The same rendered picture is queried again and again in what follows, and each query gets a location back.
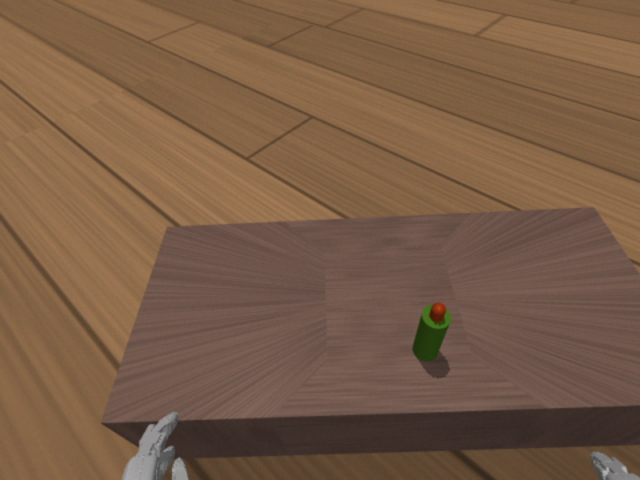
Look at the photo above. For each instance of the left robot hand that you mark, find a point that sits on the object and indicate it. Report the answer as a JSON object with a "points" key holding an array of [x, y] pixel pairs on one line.
{"points": [[152, 460]]}

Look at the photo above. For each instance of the bottle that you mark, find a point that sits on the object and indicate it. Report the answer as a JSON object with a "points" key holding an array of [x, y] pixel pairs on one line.
{"points": [[431, 331]]}

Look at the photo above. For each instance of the right robot hand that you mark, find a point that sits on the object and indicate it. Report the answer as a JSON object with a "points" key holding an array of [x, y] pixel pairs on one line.
{"points": [[610, 468]]}

